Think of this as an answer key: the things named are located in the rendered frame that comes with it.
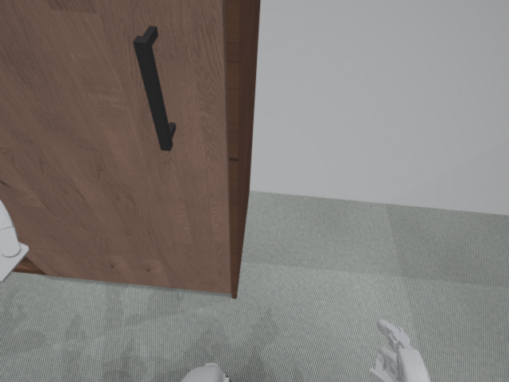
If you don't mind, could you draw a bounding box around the left robot hand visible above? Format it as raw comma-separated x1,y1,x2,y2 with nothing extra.
0,200,29,283

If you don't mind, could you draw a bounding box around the handle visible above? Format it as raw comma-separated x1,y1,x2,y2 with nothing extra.
133,26,176,151

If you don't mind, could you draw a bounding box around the right robot hand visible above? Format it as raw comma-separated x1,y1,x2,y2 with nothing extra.
370,318,431,382

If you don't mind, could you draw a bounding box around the left robot thigh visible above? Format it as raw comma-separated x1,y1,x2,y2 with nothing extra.
181,366,230,382

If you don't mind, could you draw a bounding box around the robot left shin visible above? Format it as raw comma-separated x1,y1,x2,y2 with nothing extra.
204,363,222,372

